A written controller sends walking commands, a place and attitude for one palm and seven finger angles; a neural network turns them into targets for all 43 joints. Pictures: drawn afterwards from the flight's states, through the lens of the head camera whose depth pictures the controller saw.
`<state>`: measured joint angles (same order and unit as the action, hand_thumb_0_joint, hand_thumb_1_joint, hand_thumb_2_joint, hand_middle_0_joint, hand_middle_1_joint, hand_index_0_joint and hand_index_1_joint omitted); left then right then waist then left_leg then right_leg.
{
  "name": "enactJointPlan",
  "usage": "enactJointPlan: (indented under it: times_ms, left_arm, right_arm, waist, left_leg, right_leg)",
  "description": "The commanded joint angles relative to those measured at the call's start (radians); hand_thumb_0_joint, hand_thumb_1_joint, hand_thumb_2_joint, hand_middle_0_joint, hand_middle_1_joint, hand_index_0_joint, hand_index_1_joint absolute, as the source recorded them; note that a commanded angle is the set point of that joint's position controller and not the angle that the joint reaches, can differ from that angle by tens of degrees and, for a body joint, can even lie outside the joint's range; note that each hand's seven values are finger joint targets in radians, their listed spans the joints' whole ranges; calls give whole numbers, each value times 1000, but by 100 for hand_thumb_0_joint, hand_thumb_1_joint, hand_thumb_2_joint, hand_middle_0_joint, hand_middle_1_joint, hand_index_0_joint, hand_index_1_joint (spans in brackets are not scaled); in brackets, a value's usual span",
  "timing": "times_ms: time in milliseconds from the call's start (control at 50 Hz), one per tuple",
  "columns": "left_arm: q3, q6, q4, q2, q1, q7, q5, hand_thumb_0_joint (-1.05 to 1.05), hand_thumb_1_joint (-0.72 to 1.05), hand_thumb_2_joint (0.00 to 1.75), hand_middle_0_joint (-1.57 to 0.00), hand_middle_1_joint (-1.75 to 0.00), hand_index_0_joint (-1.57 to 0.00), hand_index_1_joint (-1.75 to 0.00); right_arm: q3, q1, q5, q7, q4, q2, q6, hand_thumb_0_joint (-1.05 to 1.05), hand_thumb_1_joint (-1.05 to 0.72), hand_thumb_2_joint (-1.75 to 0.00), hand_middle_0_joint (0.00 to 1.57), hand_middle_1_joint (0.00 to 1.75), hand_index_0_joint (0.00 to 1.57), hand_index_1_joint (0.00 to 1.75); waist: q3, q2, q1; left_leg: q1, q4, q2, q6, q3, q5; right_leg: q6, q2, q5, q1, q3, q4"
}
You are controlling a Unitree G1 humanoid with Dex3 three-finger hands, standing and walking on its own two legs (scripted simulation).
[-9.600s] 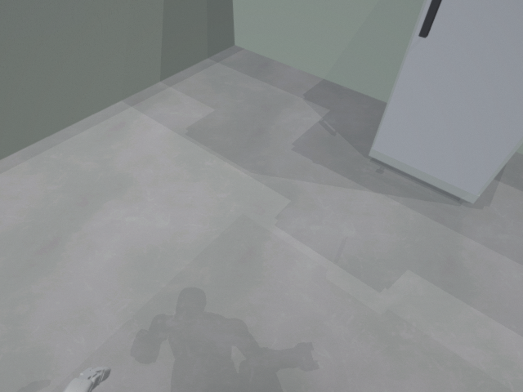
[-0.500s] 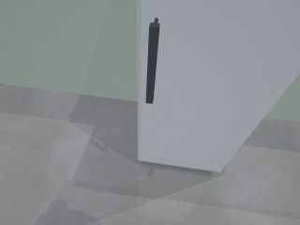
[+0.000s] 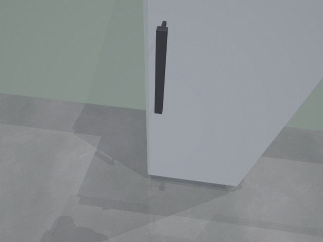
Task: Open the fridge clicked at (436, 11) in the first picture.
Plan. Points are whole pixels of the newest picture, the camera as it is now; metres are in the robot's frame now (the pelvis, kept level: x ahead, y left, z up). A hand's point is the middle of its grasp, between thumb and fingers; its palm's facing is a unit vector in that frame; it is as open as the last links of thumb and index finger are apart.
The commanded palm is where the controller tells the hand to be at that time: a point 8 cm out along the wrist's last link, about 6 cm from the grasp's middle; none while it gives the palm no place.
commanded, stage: shuffle to correct the standing spot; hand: left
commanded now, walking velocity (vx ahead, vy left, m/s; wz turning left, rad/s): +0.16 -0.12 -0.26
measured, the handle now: (161, 72) +0.58 +0.05 +0.11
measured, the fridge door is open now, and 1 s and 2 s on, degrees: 0 0 0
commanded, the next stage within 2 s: come to a stop and stand still in 0.42 s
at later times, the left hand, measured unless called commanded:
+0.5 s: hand out of the picture -0.03 +0.09 -0.17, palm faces +0.07 -0.99 -0.12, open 7.4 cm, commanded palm none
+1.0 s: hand out of the picture +0.16 +0.10 -0.18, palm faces +0.01 -0.96 -0.29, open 7.3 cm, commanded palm none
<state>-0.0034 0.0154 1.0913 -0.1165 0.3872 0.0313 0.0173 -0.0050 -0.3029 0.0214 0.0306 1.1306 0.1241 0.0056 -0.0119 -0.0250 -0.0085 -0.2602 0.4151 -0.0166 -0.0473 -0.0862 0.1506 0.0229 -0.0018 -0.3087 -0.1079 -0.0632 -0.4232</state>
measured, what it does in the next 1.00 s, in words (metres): steps to the right: left foot, then right foot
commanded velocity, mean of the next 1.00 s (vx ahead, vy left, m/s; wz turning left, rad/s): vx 0.02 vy -0.06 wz -0.02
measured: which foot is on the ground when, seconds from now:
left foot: down 0.00-0.24, up 0.26-0.56, down 0.58-1.00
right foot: down 0.00-0.58, up 0.60-0.96, down 0.98-1.00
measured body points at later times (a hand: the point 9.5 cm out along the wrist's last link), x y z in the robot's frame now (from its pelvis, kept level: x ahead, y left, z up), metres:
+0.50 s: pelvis +0.07 -0.05 -0.01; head +0.10 -0.04 +0.44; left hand -0.03 +0.14 -0.16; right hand +0.12 -0.27 -0.16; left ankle +0.11 +0.05 -0.71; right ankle -0.05 -0.10 -0.74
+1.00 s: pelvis +0.10 -0.11 -0.02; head +0.14 -0.13 +0.43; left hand +0.16 +0.15 -0.15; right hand +0.15 -0.34 -0.18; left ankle +0.16 +0.03 -0.74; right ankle +0.11 -0.22 -0.75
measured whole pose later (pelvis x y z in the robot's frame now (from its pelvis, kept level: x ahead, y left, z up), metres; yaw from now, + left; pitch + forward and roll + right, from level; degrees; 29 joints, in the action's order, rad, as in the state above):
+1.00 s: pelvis +0.10 -0.11 -0.02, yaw -3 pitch +0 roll +2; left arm -0.07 -0.01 0.97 -0.18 0.22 0.03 0.04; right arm 0.06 -0.18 0.03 0.02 1.01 0.17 -0.03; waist -0.09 0.02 -0.01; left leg -0.35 0.59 0.09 0.01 -0.15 0.23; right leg -0.02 0.06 -0.31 -0.31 -0.06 -0.63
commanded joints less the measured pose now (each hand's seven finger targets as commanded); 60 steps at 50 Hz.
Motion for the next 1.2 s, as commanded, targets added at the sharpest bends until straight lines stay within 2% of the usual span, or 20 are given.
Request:
enactJointPlan:
  times_ms: [0, 100, 160, 220, 320, 440, 520, 540, 560, 580, 600, 660, 740, 860, 920, 940, 980, 1000, 1060, 1180]
  left_arm:
    - [-24, -13, -20, -69, 104, -9, 8, 0, 90, 90, -20, -30, -20, -30]
    - [-40, -29, -40, -42, 127, -31, 19, 0, 90, 90, -20, -30, -20, -30]
    - [-48, -19, -21, -38, 193, -35, 20, 0, 90, 90, -20, -30, -20, -30]
    - [-66, 1, -8, -136, 232, -11, 16, 0, 90, 90, -20, -30, -20, -30]
    - [-41, 34, 16, -82, 229, 1, 14, 0, 90, 90, -20, -30, -20, -30]
    - [-33, 37, 37, -89, 235, 8, 19, 0, 90, 90, -20, -30, -20, -30]
    - [-37, 34, 28, -101, 169, 2, 7, 0, 90, 90, -20, -30, -20, -30]
    - [-35, 30, 23, -92, 174, 2, 0, 0, 90, 90, -20, -30, -20, -30]
    - [-32, 27, 14, -44, 211, 2, -15, 0, 90, 90, -20, -30, -20, -30]
    - [-22, 25, -11, -34, 205, 10, -15, 0, 90, 90, -20, -30, -20, -30]
    - [-34, 9, -5, -60, 168, 20, -4, 0, 90, 90, -20, -30, -20, -30]
    - [-43, -26, -9, -20, 116, 9, 13, 0, 90, 90, -20, -30, -20, -30]
    - [-51, -55, -30, -13, 110, 8, 16, 0, 90, 90, -20, -30, -20, -30]
    - [-60, -49, -108, -45, -19, 3, 13, 0, 90, 90, -20, -30, -20, -30]
    - [-65, -30, -105, -70, 17, -1, 13, 0, 90, 90, -20, -30, -20, -30]
    - [-68, -23, -101, -98, 33, 0, 17, 0, 90, 90, -20, -30, -20, -30]
    - [-73, -5, -135, -234, -42, 3, 28, 0, 90, 90, -20, -30, -20, -30]
    - [-67, -9, -147, -227, -57, 0, 21, 0, 90, 90, -20, -30, -20, -30]
    - [-56, -5, -150, -170, -138, 1, 12, 0, 90, 90, -20, -30, -20, -30]
    - [-59, 4, -107, -169, -44, 6, 12, 0, 90, 90, -20, -30, -20, -30]
  right_arm:
    - [36, -74, 0, 11, -33, 120, 8, 0, -90, -90, 20, 30, 20, 30]
    - [71, -61, 5, 15, -68, 181, 10, 0, -90, -90, 20, 30, 20, 30]
    - [73, -20, 7, 10, -83, 161, 13, 0, -90, -90, 20, 30, 20, 30]
    - [45, 71, 1, -6, -131, 54, 24, 0, -90, -90, 20, 30, 20, 30]
    - [42, 86, 5, -19, -116, 30, 28, 0, -90, -90, 20, 30, 20, 30]
    - [37, 160, -3, -23, -139, 22, 24, 0, -90, -90, 20, 30, 20, 30]
    - [39, -34, -1, 2, -73, 48, 41, 0, -90, -90, 20, 30, 20, 30]
    - [47, -125, 1, 18, -46, 93, 43, 0, -90, -90, 20, 30, 20, 30]
    - [61, -185, 9, 30, -43, 170, 45, 0, -90, -90, 20, 30, 20, 30]
    - [57, -192, -12, 36, -49, 194, 31, 0, -90, -90, 20, 30, 20, 30]
    - [48, -117, -17, 35, -57, 173, 25, 0, -90, -90, 20, 30, 20, 30]
    - [26, 47, -11, 36, -93, 99, 30, 0, -90, -90, 20, 30, 20, 30]
    - [54, 84, -8, 24, -128, 119, 20, 0, -90, -90, 20, 30, 20, 30]
    - [91, 90, 10, 7, -162, 173, -7, 0, -90, -90, 20, 30, 20, 30]
    - [98, 102, 8, -3, -176, 182, -17, 0, -90, -90, 20, 30, 20, 30]
    - [95, 95, 2, -9, -179, 159, -21, 0, -90, -90, 20, 30, 20, 30]
    - [70, 46, -10, -19, -205, 41, -33, 0, -90, -90, 20, 30, 20, 30]
    - [76, 64, -7, -17, -203, 64, -43, 0, -90, -90, 20, 30, 20, 30]
    - [72, 50, -2, -19, -153, 76, -49, 0, -90, -90, 20, 30, 20, 30]
    - [50, 47, -9, -14, -121, 47, -29, 0, -90, -90, 20, 30, 20, 30]
  waist:
    - [-93, 65, 9]
    - [-80, 148, -1]
    - [-46, 71, -38]
    - [-104, -276, -74]
    - [-96, -48, -33]
    - [-102, -90, -30]
    - [2, -48, 65]
    - [68, -5, 99]
    - [158, 198, 101]
    - [164, 242, 76]
    - [72, 137, 52]
    - [-107, 122, -19]
    - [3, 137, -31]
    - [48, 215, -1]
    - [67, 181, -30]
    - [70, 99, -39]
    - [33, -308, -1]
    - [47, -230, -22]
    - [0, -231, 8]
    - [25, -116, -31]
  left_leg:
    - [17, -138, 190, -18, 206, 318]
    - [-51, -239, 314, -96, 326, 513]
    - [-137, -149, 245, -50, 193, 441]
    - [-395, 333, 39, 30, -47, 308]
    - [-440, 570, 75, 36, -19, 251]
    - [-330, 418, 68, 29, -61, 197]
    - [52, 119, 8, 2, -103, -2]
    - [251, 77, 91, -24, -17, -193]
    - [423, 78, 358, -142, 278, -594]
    - [372, 20, 518, -265, 427, -913]
    - [222, -35, 513, -270, 342, -825]
    - [-78, -136, 378, -165, 185, -491]
    - [-13, -97, 304, -134, 58, -498]
    - [48, -39, 303, -130, 77, -405]
    - [-12, 35, 272, -75, 77, -217]
    - [-64, 81, 224, -35, 60, -54]
    - [-164, 338, 42, 62, -9, 371]
    - [-123, 442, 46, 52, 51, 414]
    - [-150, 580, 54, 58, 66, 283]
    - [-112, 338, 59, 78, 31, 310]
  right_leg:
    - [33, 61, -86, -187, 68, 23]
    - [30, 13, -120, -217, 1, -177]
    - [38, 28, -62, -59, 11, -7]
    - [151, 291, -150, 53, 399, 259]
    - [179, 243, 574, 143, 203, 128]
    - [173, 210, 715, 99, 150, 113]
    - [114, 133, 867, 25, 71, -130]
    - [72, 111, 746, -79, 70, -276]
    - [12, 17, 269, -276, 16, -530]
    - [-9, -9, -277, -328, 62, -727]
    - [-6, 22, -270, -306, 122, -767]
    - [-42, 78, -169, -252, 99, -663]
    - [-61, 63, -59, -251, 37, -583]
    - [-54, 54, -84, -251, -3, -398]
    - [-54, 50, 63, -113, -23, -154]
    - [-55, 67, 142, -55, -4, -56]
    - [55, 355, 395, -131, 300, 108]
    - [120, 381, 377, -193, 266, 115]
    - [113, 263, 317, -198, 185, 115]
    - [143, 265, 349, -44, 197, 121]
